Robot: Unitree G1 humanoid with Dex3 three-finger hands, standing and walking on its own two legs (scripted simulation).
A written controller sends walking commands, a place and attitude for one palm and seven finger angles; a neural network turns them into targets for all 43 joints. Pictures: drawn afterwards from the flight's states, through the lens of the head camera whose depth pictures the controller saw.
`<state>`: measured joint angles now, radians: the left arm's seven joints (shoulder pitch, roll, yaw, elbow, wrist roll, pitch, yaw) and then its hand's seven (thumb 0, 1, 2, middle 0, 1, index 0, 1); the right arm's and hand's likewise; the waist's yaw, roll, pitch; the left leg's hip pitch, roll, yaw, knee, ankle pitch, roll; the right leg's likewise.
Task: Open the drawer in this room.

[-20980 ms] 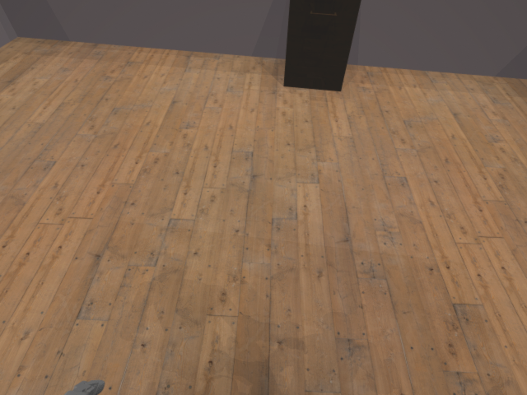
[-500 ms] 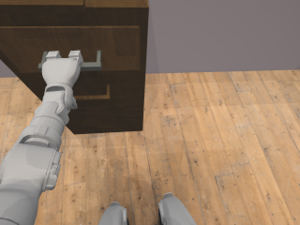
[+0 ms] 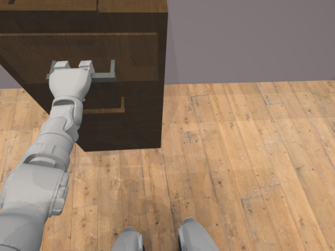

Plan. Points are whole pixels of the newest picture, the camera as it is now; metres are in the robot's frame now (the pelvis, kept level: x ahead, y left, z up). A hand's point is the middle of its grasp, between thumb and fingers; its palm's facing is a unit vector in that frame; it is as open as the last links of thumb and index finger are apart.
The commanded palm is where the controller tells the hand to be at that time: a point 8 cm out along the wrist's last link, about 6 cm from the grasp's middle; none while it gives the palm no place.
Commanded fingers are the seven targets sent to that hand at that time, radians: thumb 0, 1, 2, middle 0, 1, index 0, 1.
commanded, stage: pull the drawer open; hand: left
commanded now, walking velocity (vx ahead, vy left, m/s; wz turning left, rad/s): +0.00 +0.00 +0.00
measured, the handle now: (83, 71) +0.57 +0.17 +0.02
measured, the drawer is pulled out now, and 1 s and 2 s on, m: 0.00 0.09 0.21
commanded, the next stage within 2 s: none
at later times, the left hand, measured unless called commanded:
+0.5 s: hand (77, 106) +0.48 +0.19 +0.00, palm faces -0.04 -0.02 -1.00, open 5.5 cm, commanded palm +0.44 +0.18 +0.05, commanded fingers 0.00 0.90 0.90 -0.40 -1.35 -0.40 -1.35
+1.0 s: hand (74, 128) +0.42 +0.19 +0.00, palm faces -0.02 -0.03 -1.00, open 5.5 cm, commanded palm +0.38 +0.18 +0.05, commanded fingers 0.00 0.90 0.90 -0.40 -1.35 -0.40 -1.35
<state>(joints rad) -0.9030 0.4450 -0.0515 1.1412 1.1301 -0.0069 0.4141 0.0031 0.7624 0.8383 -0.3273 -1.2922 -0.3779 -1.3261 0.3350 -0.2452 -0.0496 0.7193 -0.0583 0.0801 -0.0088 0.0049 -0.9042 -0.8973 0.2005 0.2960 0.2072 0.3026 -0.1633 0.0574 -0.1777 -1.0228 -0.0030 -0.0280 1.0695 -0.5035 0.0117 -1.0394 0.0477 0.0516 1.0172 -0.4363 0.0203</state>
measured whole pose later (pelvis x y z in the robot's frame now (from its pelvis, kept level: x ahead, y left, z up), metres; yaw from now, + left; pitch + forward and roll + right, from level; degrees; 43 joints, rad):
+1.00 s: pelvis +0.02 -0.01 +0.02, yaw +0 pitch +20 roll -1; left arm -0.48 0.31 -0.11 0.82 1.13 -0.01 0.49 0.00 0.78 0.83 -0.30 -1.32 -0.36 -1.33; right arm 0.25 -0.23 -0.08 0.68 -0.03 0.11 -0.01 0.01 -0.91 -0.90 0.20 0.30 0.21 0.30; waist -0.04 0.04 -0.19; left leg -0.81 0.00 -0.02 0.95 -0.49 0.00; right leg -0.84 0.04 0.06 0.93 -0.44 0.01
